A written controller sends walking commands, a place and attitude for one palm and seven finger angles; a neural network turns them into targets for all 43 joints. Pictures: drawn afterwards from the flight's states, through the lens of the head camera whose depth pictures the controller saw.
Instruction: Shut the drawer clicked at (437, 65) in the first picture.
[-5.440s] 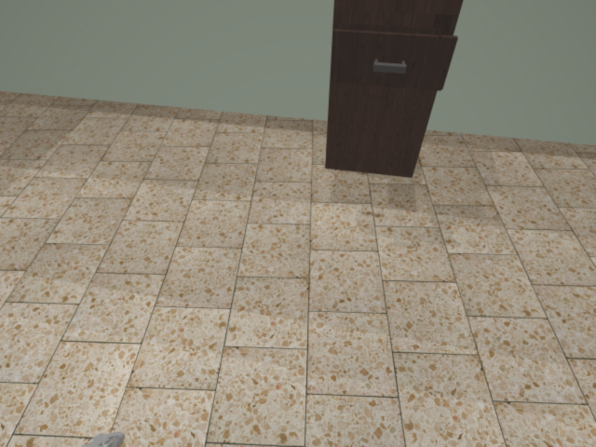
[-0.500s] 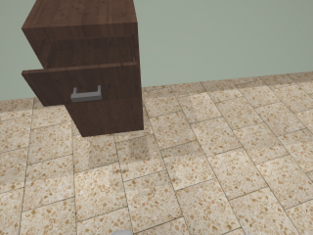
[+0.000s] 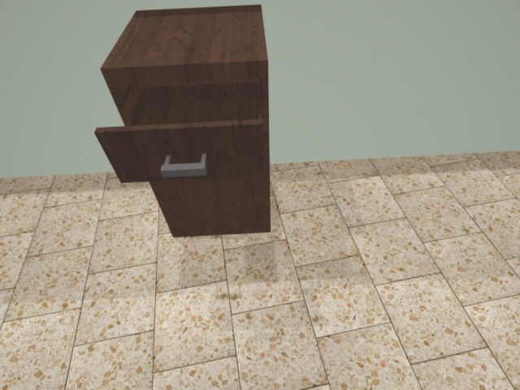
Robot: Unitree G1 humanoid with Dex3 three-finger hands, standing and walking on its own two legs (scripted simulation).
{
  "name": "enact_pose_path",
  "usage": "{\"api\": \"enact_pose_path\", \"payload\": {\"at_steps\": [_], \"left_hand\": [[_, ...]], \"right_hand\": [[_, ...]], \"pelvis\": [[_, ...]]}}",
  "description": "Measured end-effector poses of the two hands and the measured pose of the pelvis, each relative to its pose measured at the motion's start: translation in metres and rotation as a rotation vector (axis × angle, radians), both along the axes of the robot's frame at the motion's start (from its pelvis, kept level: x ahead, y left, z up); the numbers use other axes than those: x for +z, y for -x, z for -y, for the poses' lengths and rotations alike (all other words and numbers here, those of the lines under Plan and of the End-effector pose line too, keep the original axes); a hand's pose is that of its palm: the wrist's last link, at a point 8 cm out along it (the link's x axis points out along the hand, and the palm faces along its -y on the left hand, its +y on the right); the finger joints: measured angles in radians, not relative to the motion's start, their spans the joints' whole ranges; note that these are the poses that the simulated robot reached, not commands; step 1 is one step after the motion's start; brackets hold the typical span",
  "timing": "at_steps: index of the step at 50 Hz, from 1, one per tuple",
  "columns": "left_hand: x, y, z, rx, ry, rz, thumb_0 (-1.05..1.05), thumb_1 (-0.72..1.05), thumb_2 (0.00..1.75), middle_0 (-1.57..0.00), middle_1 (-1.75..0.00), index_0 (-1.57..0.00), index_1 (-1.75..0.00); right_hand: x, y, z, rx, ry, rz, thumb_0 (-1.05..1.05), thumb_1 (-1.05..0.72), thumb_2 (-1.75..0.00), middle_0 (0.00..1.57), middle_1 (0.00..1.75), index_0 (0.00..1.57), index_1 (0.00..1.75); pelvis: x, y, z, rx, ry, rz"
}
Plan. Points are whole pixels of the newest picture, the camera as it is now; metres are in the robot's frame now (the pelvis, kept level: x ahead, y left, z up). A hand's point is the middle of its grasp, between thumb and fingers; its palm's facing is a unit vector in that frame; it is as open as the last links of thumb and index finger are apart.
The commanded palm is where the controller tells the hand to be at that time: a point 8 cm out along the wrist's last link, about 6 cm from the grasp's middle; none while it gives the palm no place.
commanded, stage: take the last steps up to it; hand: left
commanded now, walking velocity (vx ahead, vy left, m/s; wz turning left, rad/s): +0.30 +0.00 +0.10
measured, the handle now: (185, 164) +0.65 +0.24 -0.08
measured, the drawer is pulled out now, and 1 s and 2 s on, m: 0.21 0.21 0.21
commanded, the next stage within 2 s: come to a stop and stand still in 0.82 s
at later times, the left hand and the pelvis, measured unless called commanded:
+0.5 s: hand out of the picture -0.02 +0.20 -0.17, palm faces +0.15 -0.98 -0.13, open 7.4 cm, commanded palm none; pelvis +0.10 +0.06 +0.00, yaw +2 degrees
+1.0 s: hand (185, 282) +0.36 +0.19 -0.16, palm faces +0.00 -0.98 -0.22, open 7.4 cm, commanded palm none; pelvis +0.25 +0.01 -0.01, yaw +0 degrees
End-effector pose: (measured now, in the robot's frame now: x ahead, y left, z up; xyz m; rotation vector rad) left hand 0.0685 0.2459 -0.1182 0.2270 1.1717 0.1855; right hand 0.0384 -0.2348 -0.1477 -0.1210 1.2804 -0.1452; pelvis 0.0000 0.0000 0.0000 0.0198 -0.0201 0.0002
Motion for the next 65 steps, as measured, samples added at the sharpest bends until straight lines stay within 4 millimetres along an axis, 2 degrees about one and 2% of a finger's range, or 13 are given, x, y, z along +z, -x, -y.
{"api": "enact_pose_path", "payload": {"at_steps": [6,12,18,22,26,31,35,41,46,48,52,60,65], "left_hand": [[0.006,0.038,0.025,0.065,0.042,-0.058,0.00,0.91,0.90,-0.20,-0.30,-0.20,-0.30],[-0.001,0.082,0.035,0.147,0.093,-0.199,0.00,0.91,0.90,-0.20,-0.30,-0.20,-0.30],[-0.011,0.114,0.032,0.232,0.156,-0.352,0.00,0.91,0.90,-0.20,-0.30,-0.20,-0.30],[-0.027,0.117,0.015,0.255,0.194,-0.447,0.00,0.91,0.90,-0.20,-0.30,-0.20,-0.30],[-0.029,0.076,-0.011,0.198,0.181,-0.442,0.01,0.91,0.90,-0.20,-0.30,-0.20,-0.30],[-0.023,-0.023,-0.043,0.134,0.134,-0.251,0.01,0.91,0.90,-0.19,-0.30,-0.20,-0.30],[-0.014,-0.103,-0.054,0.094,0.101,-0.099,0.01,0.91,0.90,-0.19,-0.30,-0.20,-0.30],[-0.002,-0.204,-0.043,0.013,0.067,0.011,0.00,0.91,0.90,-0.19,-0.30,-0.20,-0.30],[-0.008,-0.268,-0.016,-0.054,0.040,0.053,0.00,0.91,0.90,-0.19,-0.30,-0.20,-0.30],[-0.010,-0.279,-0.004,-0.052,0.043,0.061,0.00,0.91,0.90,-0.19,-0.30,-0.20,-0.30],[-0.009,-0.276,0.014,-0.019,0.057,0.012,0.00,0.91,0.90,-0.19,-0.30,-0.20,-0.30],[-0.010,-0.262,-0.002,0.045,0.034,-0.050,-0.01,0.93,0.90,-0.20,-0.30,-0.21,-0.30],[-0.023,-0.243,-0.023,0.075,0.051,-0.079,0.00,0.92,0.90,-0.20,-0.30,-0.21,-0.30]], "right_hand": [[0.007,0.003,0.011,0.012,-0.015,-0.050,0.01,-0.91,-0.90,0.20,0.29,0.20,0.30],[0.014,-0.016,0.009,0.038,0.008,-0.083,0.01,-0.91,-0.90,0.20,0.29,0.20,0.30],[0.017,-0.074,-0.020,0.109,0.027,-0.062,0.01,-0.91,-0.90,0.20,0.29,0.20,0.30],[0.012,-0.124,-0.051,0.136,0.049,0.036,0.01,-0.91,-0.90,0.20,0.29,0.20,0.30],[0.021,-0.143,-0.069,0.074,0.055,0.111,0.00,-0.93,-0.90,0.20,0.29,0.20,0.30],[0.030,-0.139,-0.070,0.030,0.069,0.071,-0.01,-0.95,-0.90,0.20,0.29,0.20,0.30],[0.025,-0.126,-0.074,0.007,0.041,-0.019,-0.01,-0.94,-0.90,0.20,0.29,0.20,0.30],[0.012,-0.112,-0.074,-0.057,-0.018,-0.154,0.00,-0.92,-0.90,0.20,0.29,0.20,0.30],[-0.007,-0.117,-0.059,-0.107,-0.057,-0.250,0.00,-0.91,-0.90,0.20,0.29,0.20,0.30],[-0.012,-0.127,-0.049,-0.104,-0.059,-0.276,0.00,-0.91,-0.90,0.20,0.29,0.20,0.30],[-0.008,-0.170,-0.031,-0.078,-0.026,-0.241,0.01,-0.91,-0.90,0.20,0.29,0.20,0.30],[0.001,-0.264,-0.022,-0.003,0.017,-0.070,0.00,-0.92,-0.90,0.20,0.29,0.20,0.30],[0.011,-0.299,-0.032,0.035,0.056,0.040,0.00,-0.92,-0.90,0.20,0.29,0.20,0.30]], "pelvis": [[0.012,-0.015,0.007,0.026,0.000,0.005],[0.015,-0.036,0.001,0.060,0.009,0.000],[0.010,-0.064,-0.023,0.077,0.024,-0.013],[-0.005,-0.087,-0.047,0.063,0.032,-0.012],[0.000,-0.106,-0.059,0.029,0.027,0.007],[0.011,-0.133,-0.066,0.021,0.018,0.010],[0.013,-0.156,-0.064,0.021,0.005,0.007],[0.010,-0.195,-0.050,0.011,-0.006,0.003],[-0.006,-0.235,-0.025,0.002,-0.012,-0.002],[-0.009,-0.246,-0.018,0.003,0.006,0.003],[-0.001,-0.261,-0.013,0.007,0.013,0.008],[0.003,-0.267,-0.016,0.013,0.012,0.005],[-0.002,-0.262,-0.032,0.018,0.025,0.012]]}}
